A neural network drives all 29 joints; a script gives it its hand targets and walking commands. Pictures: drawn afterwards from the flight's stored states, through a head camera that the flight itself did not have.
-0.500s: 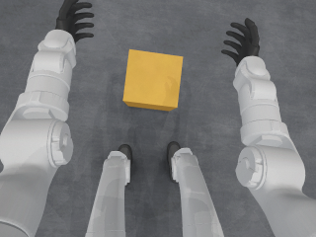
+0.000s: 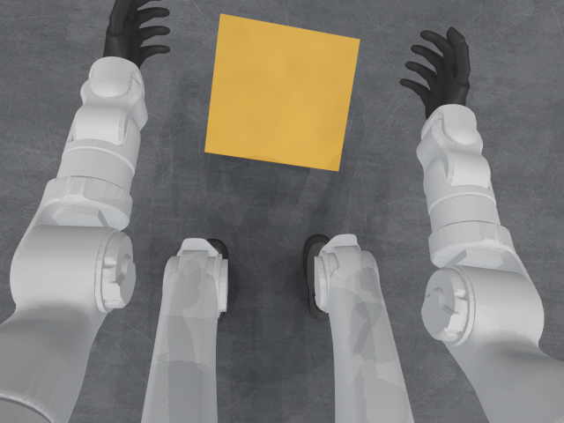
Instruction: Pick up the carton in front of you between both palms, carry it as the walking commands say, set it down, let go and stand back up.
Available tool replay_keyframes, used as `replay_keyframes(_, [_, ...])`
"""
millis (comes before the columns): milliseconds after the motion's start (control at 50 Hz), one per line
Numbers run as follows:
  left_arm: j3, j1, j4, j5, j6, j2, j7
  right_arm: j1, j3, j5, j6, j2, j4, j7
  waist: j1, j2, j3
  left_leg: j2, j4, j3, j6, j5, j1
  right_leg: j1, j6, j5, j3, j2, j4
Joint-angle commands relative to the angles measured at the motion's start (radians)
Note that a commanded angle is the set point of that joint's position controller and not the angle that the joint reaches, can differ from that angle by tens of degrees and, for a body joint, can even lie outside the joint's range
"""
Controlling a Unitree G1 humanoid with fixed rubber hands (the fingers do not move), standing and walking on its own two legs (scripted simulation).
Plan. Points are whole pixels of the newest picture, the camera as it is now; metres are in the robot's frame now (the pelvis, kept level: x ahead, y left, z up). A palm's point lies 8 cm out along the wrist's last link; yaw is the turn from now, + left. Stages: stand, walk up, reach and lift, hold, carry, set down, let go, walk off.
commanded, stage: reach and lift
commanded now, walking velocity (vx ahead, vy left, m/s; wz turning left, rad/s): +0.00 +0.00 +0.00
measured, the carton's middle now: (276, 108) +0.49 -0.01 -0.39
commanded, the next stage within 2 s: none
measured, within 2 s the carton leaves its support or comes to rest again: leaves its support in 1.24 s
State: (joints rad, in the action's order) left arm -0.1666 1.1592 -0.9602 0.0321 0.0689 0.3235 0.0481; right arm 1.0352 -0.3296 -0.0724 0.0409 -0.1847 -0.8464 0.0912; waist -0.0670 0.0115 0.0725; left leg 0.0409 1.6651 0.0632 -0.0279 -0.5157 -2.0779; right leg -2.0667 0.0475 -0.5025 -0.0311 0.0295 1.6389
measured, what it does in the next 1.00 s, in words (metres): lowers itself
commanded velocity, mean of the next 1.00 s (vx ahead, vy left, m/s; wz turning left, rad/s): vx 0.00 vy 0.00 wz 0.00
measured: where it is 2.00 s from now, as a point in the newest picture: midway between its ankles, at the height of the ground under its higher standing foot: (266, 294)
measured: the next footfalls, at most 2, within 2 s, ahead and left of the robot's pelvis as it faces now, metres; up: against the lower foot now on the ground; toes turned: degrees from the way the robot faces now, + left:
none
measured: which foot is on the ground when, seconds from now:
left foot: down 0.00-1.00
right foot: down 0.00-1.00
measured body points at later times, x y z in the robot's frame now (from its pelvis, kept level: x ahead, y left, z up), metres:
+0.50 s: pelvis -0.04 +0.00 -0.14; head +0.34 +0.01 +0.10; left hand +0.53 +0.17 -0.34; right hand +0.49 -0.20 -0.33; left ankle +0.07 +0.12 -0.48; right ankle +0.08 -0.13 -0.48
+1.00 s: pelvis -0.04 +0.00 -0.14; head +0.34 +0.01 +0.10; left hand +0.53 +0.13 -0.33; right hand +0.50 -0.17 -0.33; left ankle +0.07 +0.12 -0.48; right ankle +0.08 -0.13 -0.48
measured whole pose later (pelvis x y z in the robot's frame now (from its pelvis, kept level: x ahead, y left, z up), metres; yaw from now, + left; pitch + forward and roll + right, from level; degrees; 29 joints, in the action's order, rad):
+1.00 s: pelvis -0.04 +0.00 -0.14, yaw +0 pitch +39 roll -2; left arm 0.04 1.53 -1.21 0.22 0.03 0.36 0.13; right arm 1.43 -0.13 -0.23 0.01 -0.24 -1.12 0.17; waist -0.06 -0.01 -0.35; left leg 0.04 2.17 0.05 -0.03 -0.56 -2.29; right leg -2.28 0.06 -0.54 -0.02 0.03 2.14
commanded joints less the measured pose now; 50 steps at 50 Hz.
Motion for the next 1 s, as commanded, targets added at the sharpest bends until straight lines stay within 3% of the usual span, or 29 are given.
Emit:
replay_keyframes(0, [0.052,0.29,0.148,0.066,-0.013,0.135,0.019,0.202,0.048,-0.066,-0.012,-0.153,0.13,0.02,-0.026,0.109,1.178,0.023,0.033,-0.079,-0.019,0.536,0.703,0.518,0.033,0.514,0.112,0.032,0.034])
replay_keyframes(80, [0.084,0.381,0.147,0.108,0.012,0.169,0.032,0.291,0.078,-0.111,0.014,-0.193,0.135,0.037,-0.031,0.122,1.168,0.014,0.099,-0.088,-0.016,0.394,0.683,0.463,0.03,0.372,0.133,0.022,0.103])
replay_keyframes(160, [0.091,0.455,0.045,0.125,0.027,0.183,0.036,0.386,0.09,-0.12,0.031,-0.199,0.047,0.045,-0.027,0.093,0.999,-0.003,0.143,-0.092,-0.012,0.193,0.534,0.408,0.027,0.215,0.124,0.002,0.152])
replay_keyframes(240, [0.098,0.513,-0.075,0.132,0.013,0.198,0.031,0.465,0.098,-0.116,0.022,-0.201,-0.058,0.046,-0.021,0.061,0.859,-0.018,0.196,-0.083,-0.003,0.101,0.42,0.37,0.026,0.146,0.108,-0.01,0.209])
replay_keyframes(340, [0.123,0.573,-0.159,0.151,-0.019,0.22,0.027,0.537,0.114,-0.12,-0.009,-0.22,-0.153,0.045,-0.021,0.046,0.778,-0.028,0.269,-0.067,0.0,0.115,0.357,0.354,0.023,0.167,0.09,-0.013,0.285])
replay_keyframes(540, [0.206,0.658,-0.069,0.211,-0.051,0.209,0.044,0.593,0.155,-0.174,-0.053,-0.266,-0.147,0.055,-0.047,0.094,0.872,-0.022,0.384,-0.062,-0.008,0.307,0.464,0.38,0.014,0.349,0.093,-0.003,0.389])
replay_keyframes(620, [0.203,0.588,-0.091,0.209,-0.046,0.185,0.055,0.539,0.178,-0.192,-0.05,-0.228,-0.156,0.057,-0.031,0.089,0.922,-0.013,0.392,-0.072,-0.007,0.35,0.508,0.405,0.018,0.384,0.102,0.004,0.394])
replay_keyframes(780, [0.149,0.551,-0.151,0.161,-0.055,0.164,0.05,0.535,0.163,-0.154,-0.052,-0.197,-0.178,0.053,-0.015,0.046,0.759,-0.007,0.366,-0.071,0.0,0.249,0.34,0.345,0.021,0.31,0.082,0.009,0.374])
replay_keyframes(900, [0.229,0.651,-0.13,0.203,-0.055,0.058,0.049,0.631,0.22,-0.179,-0.052,-0.113,-0.152,0.056,-0.03,0.067,0.773,0.001,0.346,-0.07,0.002,0.213,0.382,0.344,0.015,0.264,0.091,0.017,0.356])
replay_keyframes(980, [0.247,0.706,-0.133,0.181,-0.052,-0.064,0.038,0.668,0.207,-0.139,-0.048,-0.008,-0.171,0.048,-0.043,0.085,0.75,0.018,0.339,-0.068,-0.001,0.182,0.392,0.363,0.009,0.236,0.096,0.035,0.349])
